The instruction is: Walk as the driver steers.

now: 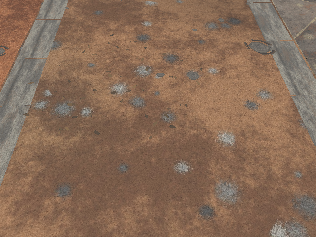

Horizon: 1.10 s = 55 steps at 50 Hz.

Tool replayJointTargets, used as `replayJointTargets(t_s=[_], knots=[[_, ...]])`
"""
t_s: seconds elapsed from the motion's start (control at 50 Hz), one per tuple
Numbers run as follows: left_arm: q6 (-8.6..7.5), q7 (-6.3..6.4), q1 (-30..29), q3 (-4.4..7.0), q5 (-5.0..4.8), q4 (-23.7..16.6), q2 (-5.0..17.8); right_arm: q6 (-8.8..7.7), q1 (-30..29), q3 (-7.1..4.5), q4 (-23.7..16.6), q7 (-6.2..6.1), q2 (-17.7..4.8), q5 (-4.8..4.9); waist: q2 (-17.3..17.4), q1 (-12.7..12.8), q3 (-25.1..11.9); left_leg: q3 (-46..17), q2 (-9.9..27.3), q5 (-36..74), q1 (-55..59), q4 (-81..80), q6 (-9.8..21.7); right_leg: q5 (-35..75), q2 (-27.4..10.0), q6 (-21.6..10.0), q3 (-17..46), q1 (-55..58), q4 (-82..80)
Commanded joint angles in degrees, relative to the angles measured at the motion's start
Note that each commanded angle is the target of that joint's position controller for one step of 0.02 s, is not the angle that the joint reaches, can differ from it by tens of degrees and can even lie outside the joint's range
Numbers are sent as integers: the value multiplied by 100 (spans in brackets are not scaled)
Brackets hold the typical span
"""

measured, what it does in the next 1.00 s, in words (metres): walks ahead: right foot, then left foot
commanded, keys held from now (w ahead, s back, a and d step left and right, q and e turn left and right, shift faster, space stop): w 1.00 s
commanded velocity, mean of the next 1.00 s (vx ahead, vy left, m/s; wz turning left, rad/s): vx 0.50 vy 0.00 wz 0.00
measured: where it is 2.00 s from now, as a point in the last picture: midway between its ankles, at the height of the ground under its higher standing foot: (160, 132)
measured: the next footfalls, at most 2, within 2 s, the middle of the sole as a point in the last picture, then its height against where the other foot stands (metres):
right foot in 0.28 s outside the picture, level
left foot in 0.86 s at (141, 208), level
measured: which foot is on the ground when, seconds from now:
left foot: down 0.00-0.30, up 0.32-0.84, down 0.86-1.00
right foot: up 0.00-0.26, down 0.28-0.88, up 0.90-1.00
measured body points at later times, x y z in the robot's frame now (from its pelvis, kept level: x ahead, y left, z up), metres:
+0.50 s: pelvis +0.28 -0.08 +0.00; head +0.30 -0.10 +0.45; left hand +0.33 +0.18 -0.13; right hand +0.37 -0.35 -0.14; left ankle +0.29 +0.08 -0.66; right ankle +0.30 -0.16 -0.75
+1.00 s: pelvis +0.55 -0.01 -0.01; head +0.58 +0.00 +0.44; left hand +0.59 +0.26 -0.16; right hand +0.67 -0.27 -0.13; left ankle +0.61 +0.07 -0.75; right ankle +0.46 -0.16 -0.65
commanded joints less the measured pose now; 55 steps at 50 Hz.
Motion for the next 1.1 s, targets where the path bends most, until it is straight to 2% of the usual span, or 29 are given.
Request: replayJointTargets(t_s=[0.02, 0.14, 0.2, 0.24, 0.26, 0.28, 0.3, 0.32, 0.34, 0.36, 0.38, 0.4, 0.44, 0.52, 0.64, 0.72, 0.76, 0.8, 0.82, 0.84, 0.86, 0.88, 0.9, 0.92, 0.94, 0.96, 1.0, 1.04, 1.1], knots=[[-6, 9, 32, 58, 45, -264, 224, -64, -182, -134, -336, -124, -809, 25, 417, 215, 352, -1166, 1626, 540, -429, -1018, 919, 913, -160, 129, 15, -177, -944], [-73, -141, -1143, -3, -47, -584, 159, 40, 460, -168, -144, -180, -969, 132, 506, -223, 473, -903, 1671, 490, 355, -795, 698, 1433, 201, 166, -266, 80, -2708], [-130, -261, -1405, -1, -71, -757, 242, 129, 590, -200, -58, -201, -998, 140, 556, -220, 540, -1000, 1942, 583, 931, -456, 626, 906, 276, -5, -244, 58, -3103], [-178, -307, -1108, 57, -69, -739, 396, 187, 463, -238, -74, -213, -1088, 144, 671, 17, 373, -1019, 2026, 1260, 1095, -54, 520, 484, 428, -175, -351, 617, -3312], [-194, -302, -605, 146, -60, -610, 551, 216, 316, -235, -112, -214, -1102, 132, 702, 328, 82, -864, 1879, 2231, 1046, 537, 413, 392, 621, -295, -514, 1359, -3428], [-202, -268, 429, 306, -57, -289, 845, 239, 249, -178, -164, -210, -953, 80, 601, 770, -545, -597, 1535, 2795, 678, 1730, 255, 459, 690, -484, -527, 2713, -3417], [-184, -212, 1581, 440, 12, -77, 1380, 217, 297, -61, -350, -211, -716, -39, -190, 1092, -1515, -243, 1108, 1300, -563, 3745, 25, 512, -511, -907, 888, 4531, -3379], [-159, -272, 1808, 479, 60, 43, 1628, 70, 1012, 138, -319, -140, 50, 57, -1764, 676, -2115, -468, 95, -2268, -2807, 5459, -263, -619, -1544, -1739, 3587, 6230, -4208], [-176, -281, 1619, 315, 36, -26, 1005, -62, 651, -17, -276, -126, -677, 195, -990, 821, -1776, -1170, 430, -2356, -3415, 6128, -132, -990, -1390, -1492, 3700, 5952, -4508], [-185, -266, 1063, 233, 15, -142, 766, -134, 90, -103, -457, -114, -971, 291, -644, 713, -1029, -1046, 723, -1778, -3654, 6127, -32, -523, -1227, -1230, 2773, 5174, -4559], [-177, -279, 546, 177, 26, -251, 649, -133, -175, -111, -508, -159, -934, 252, -102, 507, -675, -884, 1027, -1228, -3362, 5885, -64, 202, -1005, -1120, 2074, 4348, -4704], [-176, -304, 304, 141, 54, -280, 510, -91, -301, -146, -529, -189, -862, 160, 19, 365, -390, -840, 1194, -909, -3144, 5548, -107, 608, -783, -1074, 1595, 3746, -4891], [-193, -331, 304, 97, 100, -172, 341, 62, -96, -155, -490, -191, -624, 139, -165, 132, -281, -812, 1348, -607, -2645, 5179, -159, 938, -497, -1033, 1042, 3220, -5196], [-193, -230, 705, 170, 91, 65, 618, 187, -575, -187, -679, -219, -552, 78, -32, 136, 56, -718, 1412, 30, -3188, 4387, -342, 1598, -462, -1131, 561, 3147, -5458], [-97, -95, 1179, 169, 27, 270, 703, 128, -1791, -152, -1031, -149, -412, 87, -82, 468, 334, -485, 1200, 1362, -3208, 2462, -404, 1264, -285, -919, 90, 3387, -5628], [-21, -72, 1540, 195, -12, 490, 736, 83, -2400, -118, -1245, -43, -417, 140, -100, 646, 557, -424, 1076, 1219, -3309, 1827, -320, 1174, -508, -909, 74, 4014, -5458], [31, -41, 1561, 226, -30, 554, 776, 40, -2548, -117, -1355, 32, -456, 154, -121, 606, 599, -441, 1046, 905, -3316, 1627, -203, 1367, -677, -862, 106, 4346, -5246], [79, -19, 1440, 264, -41, 556, 852, 2, -2368, -158, -1353, 82, -571, 158, -200, 430, 451, -342, 919, 501, -2846, 1472, -61, 1988, -749, -767, 87, 4504, -4922], [101, -15, 1316, 281, -36, 529, 912, -12, -2037, -220, -1277, 81, -695, 153, -293, 229, 227, -194, 742, 353, -2249, 1434, 26, 2857, -701, -702, 23, 4483, -4558], [134, -16, 1184, 267, -24, 500, 884, -14, -1319, -334, -1059, 58, -875, 140, -289, -158, -189, -16, 525, 363, -1246, 1354, 154, 3704, -478, -584, -164, 4316, -3740], [146, -18, 1137, 200, 25, 423, 737, -6, -245, -482, -743, 11, -1195, 122, -110, -580, -874, -300, 759, 501, 370, 1502, 376, 3404, -154, -396, -381, 3534, -2410], [68, -69, 1690, 36, 92, 311, 205, 21, 627, -620, -596, -39, -1781, -9, 1094, -498, -1825, -2580, 2267, 103, 2692, 1400, 1144, 1047, 620, -25, -610, 1390, -100], [-89, -116, 1844, -44, 6, 405, 5, 46, 706, -535, -545, -16, -1563, 47, 1840, -420, -2379, -4680, 2887, -586, 3336, 338, 1619, -2308, 1203, 73, 87, 179, 1175], [-203, -141, 1361, 104, -150, 303, 583, 28, 271, -419, -601, -9, -1196, 105, 1371, -416, -1589, -4116, 2672, -943, 2702, 203, 1287, -2156, 806, -63, 438, -403, 1666], [-250, -131, 864, 132, -214, 146, 721, 25, -245, -349, -735, -22, -951, 101, 990, -279, -938, -3221, 2468, -713, 1805, 113, 1042, -1632, 481, -153, 252, -475, 1536], [-228, -85, 622, 156, -154, 107, 682, 13, -684, -287, -796, 2, -778, 60, 540, -68, -471, -2560, 2226, -231, 859, -97, 901, -1128, 213, -143, 115, -209, 1139], [-62, -30, 787, 205, -51, 151, 496, -23, -930, -213, -768, 41, -542, -26, 694, 270, -218, -1868, 1869, 167, -79, -455, 751, -652, -50, -133, 141, 467, 581], [52, -13, 892, 198, -32, 174, 306, -51, -737, -240, -639, 25, -645, -9, 678, 356, -99, -1533, 1782, 502, -366, -688, 845, -454, -94, -68, 62, 558, 298], [92, 12, 271, 241, 26, -51, 381, -44, -428, -286, -505, -89, -867, -3, 516, 266, 140, -1288, 1790, 921, -184, -849, 872, 296, -141, 91, 43, -81, -513]])
Velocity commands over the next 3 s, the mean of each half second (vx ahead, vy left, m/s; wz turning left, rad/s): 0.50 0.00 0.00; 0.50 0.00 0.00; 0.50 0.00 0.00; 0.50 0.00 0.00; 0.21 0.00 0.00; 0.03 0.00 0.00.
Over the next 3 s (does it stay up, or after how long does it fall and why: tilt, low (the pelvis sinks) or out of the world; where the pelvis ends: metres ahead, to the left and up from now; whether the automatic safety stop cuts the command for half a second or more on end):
stays up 1.29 -0.02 -0.01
